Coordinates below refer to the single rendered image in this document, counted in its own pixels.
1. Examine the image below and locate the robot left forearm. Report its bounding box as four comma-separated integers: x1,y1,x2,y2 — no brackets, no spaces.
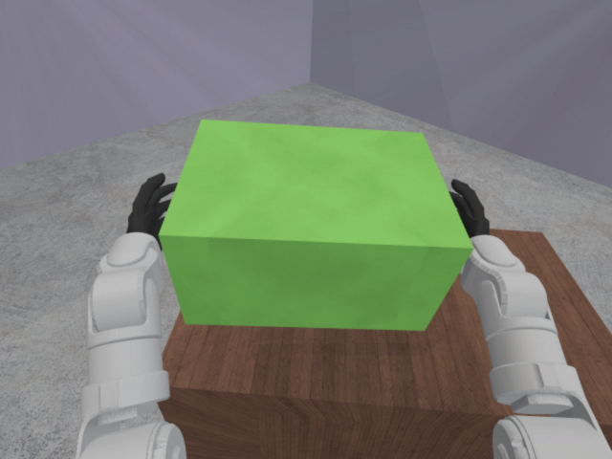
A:
76,232,170,459

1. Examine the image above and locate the robot right hand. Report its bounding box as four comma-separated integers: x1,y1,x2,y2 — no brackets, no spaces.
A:
449,179,490,238

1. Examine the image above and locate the robot left hand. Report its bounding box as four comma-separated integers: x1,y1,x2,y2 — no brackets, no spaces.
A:
126,173,178,251

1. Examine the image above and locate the robot right upper arm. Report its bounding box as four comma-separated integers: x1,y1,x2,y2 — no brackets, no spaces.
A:
492,415,612,459

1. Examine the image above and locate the robot left upper arm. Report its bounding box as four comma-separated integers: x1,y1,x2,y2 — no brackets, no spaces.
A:
80,421,186,459

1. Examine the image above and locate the pedestal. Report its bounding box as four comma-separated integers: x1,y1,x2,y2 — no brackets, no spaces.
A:
157,229,612,459

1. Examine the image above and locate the carton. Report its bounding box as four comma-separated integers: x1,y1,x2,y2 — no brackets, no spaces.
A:
159,120,474,331

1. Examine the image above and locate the robot right forearm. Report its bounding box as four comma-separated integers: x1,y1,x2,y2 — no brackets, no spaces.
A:
460,235,612,457

